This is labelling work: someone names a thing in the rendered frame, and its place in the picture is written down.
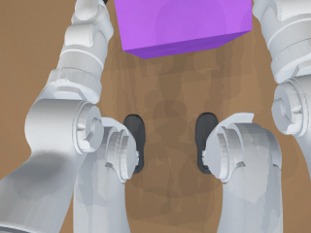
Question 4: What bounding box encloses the robot left forearm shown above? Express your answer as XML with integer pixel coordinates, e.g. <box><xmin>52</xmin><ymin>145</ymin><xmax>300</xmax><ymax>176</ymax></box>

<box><xmin>24</xmin><ymin>0</ymin><xmax>114</xmax><ymax>141</ymax></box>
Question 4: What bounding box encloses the right robot upper arm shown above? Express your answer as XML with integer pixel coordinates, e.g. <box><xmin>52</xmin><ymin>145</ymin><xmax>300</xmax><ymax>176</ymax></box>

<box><xmin>271</xmin><ymin>74</ymin><xmax>311</xmax><ymax>181</ymax></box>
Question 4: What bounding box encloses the robot right forearm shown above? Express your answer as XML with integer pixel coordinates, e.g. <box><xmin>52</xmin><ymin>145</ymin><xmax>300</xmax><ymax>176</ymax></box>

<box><xmin>252</xmin><ymin>0</ymin><xmax>311</xmax><ymax>84</ymax></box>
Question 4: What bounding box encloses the carton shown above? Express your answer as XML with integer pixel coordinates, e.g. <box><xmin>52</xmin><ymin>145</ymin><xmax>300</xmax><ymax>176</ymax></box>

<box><xmin>114</xmin><ymin>0</ymin><xmax>253</xmax><ymax>59</ymax></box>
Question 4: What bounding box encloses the robot left shin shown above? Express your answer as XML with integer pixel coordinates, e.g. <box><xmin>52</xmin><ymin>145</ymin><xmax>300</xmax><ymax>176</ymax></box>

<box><xmin>101</xmin><ymin>116</ymin><xmax>139</xmax><ymax>173</ymax></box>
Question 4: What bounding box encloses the left robot upper arm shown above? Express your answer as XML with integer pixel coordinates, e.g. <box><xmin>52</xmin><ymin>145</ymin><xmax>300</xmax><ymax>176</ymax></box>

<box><xmin>0</xmin><ymin>98</ymin><xmax>104</xmax><ymax>233</ymax></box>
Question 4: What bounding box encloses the robot right foot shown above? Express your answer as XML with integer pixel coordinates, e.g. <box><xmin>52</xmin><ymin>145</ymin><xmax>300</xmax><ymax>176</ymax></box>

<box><xmin>194</xmin><ymin>112</ymin><xmax>219</xmax><ymax>175</ymax></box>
